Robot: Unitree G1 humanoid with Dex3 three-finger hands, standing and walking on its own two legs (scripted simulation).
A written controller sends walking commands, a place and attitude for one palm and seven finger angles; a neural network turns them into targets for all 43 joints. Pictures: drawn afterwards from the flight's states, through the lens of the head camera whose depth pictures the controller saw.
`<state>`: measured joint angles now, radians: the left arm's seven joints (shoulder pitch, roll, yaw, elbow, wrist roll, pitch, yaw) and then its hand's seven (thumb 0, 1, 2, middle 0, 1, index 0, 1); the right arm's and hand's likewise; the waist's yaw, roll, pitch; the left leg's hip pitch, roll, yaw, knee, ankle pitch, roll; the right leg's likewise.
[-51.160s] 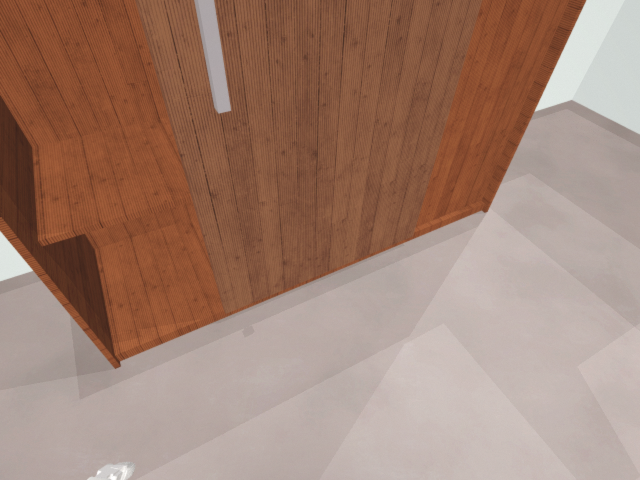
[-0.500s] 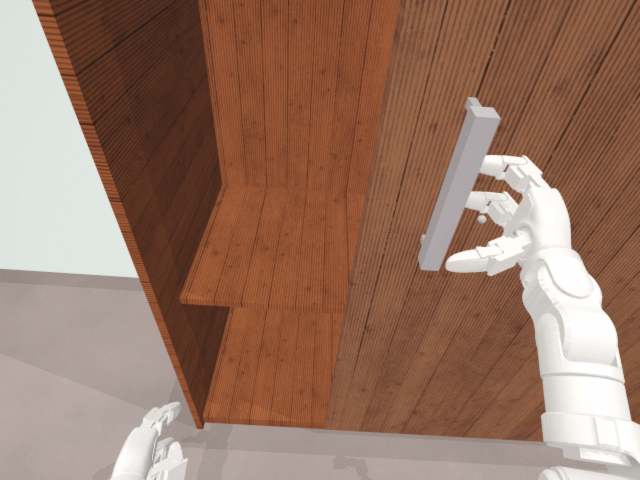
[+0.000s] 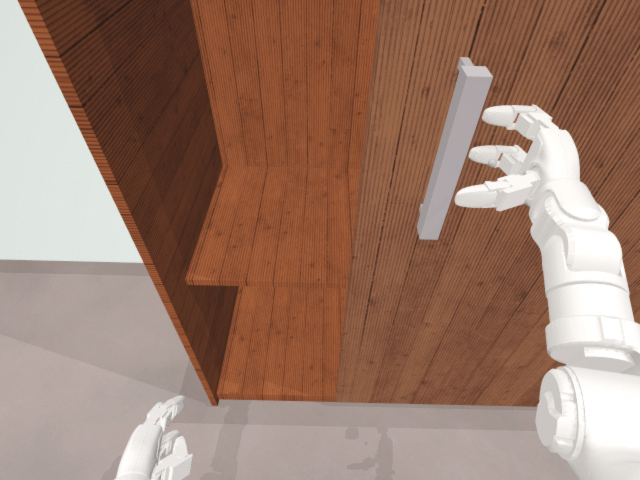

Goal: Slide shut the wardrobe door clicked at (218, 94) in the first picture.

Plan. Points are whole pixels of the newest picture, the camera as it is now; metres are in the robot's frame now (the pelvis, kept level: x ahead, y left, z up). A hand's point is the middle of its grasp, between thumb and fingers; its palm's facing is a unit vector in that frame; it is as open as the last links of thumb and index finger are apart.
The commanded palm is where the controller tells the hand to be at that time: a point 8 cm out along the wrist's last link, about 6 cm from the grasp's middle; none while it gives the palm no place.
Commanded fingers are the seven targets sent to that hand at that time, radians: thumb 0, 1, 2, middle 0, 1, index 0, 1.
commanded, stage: loosen the grip on the handle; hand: right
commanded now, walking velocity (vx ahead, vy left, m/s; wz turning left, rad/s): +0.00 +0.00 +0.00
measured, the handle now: (444, 157) +0.48 -0.13 +0.19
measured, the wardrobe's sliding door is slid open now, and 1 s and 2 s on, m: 0.37 0.36 0.36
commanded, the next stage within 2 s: slip the hand off the handle in 0.46 s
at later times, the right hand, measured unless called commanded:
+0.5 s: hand (487, 168) +0.39 -0.15 +0.23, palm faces -0.04 +1.00 -0.05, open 14.7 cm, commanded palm +0.38 -0.19 +0.21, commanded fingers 0.00 0.55 -0.20 0.25 1.15 0.25 1.15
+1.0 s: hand (555, 171) +0.41 -0.23 +0.22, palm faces +0.04 +1.00 -0.05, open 14.7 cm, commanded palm +0.39 -0.27 +0.23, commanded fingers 0.00 0.55 -0.20 0.25 1.15 0.25 1.15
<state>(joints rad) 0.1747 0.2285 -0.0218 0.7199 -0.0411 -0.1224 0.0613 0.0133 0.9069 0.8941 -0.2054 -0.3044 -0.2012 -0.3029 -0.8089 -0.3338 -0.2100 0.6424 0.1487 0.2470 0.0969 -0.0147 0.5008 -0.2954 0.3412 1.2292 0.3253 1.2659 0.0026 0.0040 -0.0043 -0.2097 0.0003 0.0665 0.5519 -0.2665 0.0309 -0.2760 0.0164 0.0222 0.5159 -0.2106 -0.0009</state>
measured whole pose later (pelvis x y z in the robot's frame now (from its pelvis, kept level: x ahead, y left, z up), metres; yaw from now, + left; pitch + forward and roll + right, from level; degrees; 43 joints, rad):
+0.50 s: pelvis -0.05 +0.00 -0.01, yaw +3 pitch -2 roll +0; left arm 0.33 0.27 -0.06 0.75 -0.09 -0.26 0.09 0.02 0.91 0.89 -0.20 -0.30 -0.20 -0.30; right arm -0.85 -0.40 -0.19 0.85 0.20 0.01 0.17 -0.02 0.55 -0.20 0.25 1.15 0.24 1.16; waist 0.04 -0.03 -0.02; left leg -0.29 -0.02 0.02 0.58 -0.26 0.03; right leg -0.35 0.01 0.01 0.56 -0.21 -0.02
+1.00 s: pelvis +0.01 +0.00 +0.00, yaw +3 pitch +1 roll +0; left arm 0.26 0.28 -0.05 0.65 -0.10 -0.21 0.09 0.02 0.91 0.89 -0.20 -0.30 -0.20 -0.30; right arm -0.60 -0.51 -0.36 0.55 0.22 0.16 0.31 -0.02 0.55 -0.20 0.25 1.15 0.25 1.15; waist 0.00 -0.03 -0.06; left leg -0.23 -0.03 0.02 0.53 -0.31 0.03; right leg -0.30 0.02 0.02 0.55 -0.25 -0.01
